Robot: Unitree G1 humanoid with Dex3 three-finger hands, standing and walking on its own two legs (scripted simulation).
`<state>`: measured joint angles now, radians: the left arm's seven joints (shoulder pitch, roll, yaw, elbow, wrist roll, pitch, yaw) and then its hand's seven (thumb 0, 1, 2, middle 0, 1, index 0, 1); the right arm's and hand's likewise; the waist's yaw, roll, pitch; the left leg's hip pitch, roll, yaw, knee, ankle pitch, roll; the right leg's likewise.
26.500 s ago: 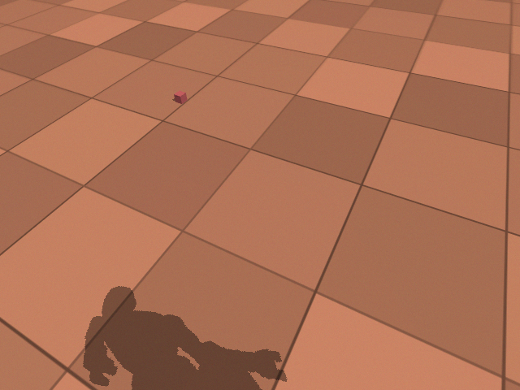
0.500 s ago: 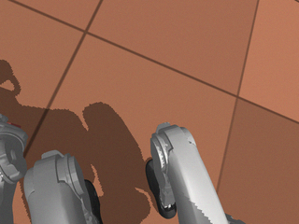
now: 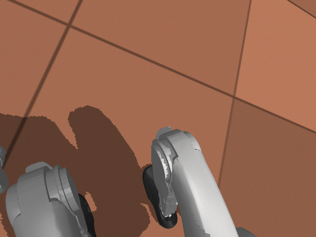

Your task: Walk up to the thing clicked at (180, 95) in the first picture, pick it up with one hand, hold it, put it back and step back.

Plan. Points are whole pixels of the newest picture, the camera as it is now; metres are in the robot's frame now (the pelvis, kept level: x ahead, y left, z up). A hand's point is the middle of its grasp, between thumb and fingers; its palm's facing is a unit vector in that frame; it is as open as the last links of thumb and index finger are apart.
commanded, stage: rest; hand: left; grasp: from above
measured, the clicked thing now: out of the picture +0.38 +0.36 -0.26
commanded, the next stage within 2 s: open in 0.40 s
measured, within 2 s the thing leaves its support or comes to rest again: rests again in 0.06 s
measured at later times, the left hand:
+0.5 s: hand out of the picture +0.39 +0.33 -0.23, palm faces -0.17 -0.40 -0.90, open 6.5 cm
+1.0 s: hand out of the picture +0.39 +0.34 -0.24, palm faces -0.17 -0.40 -0.90, open 10.7 cm
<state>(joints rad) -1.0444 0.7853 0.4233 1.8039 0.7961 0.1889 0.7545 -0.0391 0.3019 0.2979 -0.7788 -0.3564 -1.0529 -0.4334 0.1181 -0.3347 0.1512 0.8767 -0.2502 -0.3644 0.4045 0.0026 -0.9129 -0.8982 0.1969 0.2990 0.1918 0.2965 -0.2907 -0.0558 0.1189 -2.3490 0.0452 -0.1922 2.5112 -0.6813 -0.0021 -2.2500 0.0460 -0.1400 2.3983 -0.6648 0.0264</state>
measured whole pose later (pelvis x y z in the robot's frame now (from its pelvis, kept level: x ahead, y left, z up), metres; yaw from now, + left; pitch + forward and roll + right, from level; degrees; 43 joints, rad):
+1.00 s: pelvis -0.01 +0.00 +0.00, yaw -3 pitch +25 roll -13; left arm -1.06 0.89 0.39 1.78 0.72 0.20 0.78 0.00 -0.04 0.70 -0.50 -0.71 -0.50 -0.72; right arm 0.09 -0.38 0.25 0.81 -0.24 -0.45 0.43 0.00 -0.91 -0.90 0.20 0.30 0.19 0.30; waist -0.33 -0.12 0.22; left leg -2.31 0.04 -0.26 2.54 -0.69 0.00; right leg -2.18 0.06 -0.19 2.38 -0.65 0.04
